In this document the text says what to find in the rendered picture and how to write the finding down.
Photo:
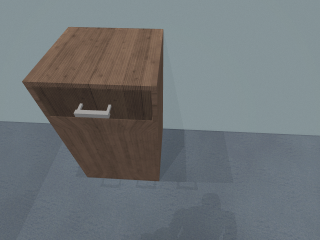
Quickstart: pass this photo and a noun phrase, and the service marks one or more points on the drawer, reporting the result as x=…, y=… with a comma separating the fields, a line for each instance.
x=125, y=104

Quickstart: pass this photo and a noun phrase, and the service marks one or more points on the cabinet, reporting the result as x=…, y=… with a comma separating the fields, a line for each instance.
x=107, y=58

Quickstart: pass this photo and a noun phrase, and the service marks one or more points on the handle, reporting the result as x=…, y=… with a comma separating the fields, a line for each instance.
x=92, y=113

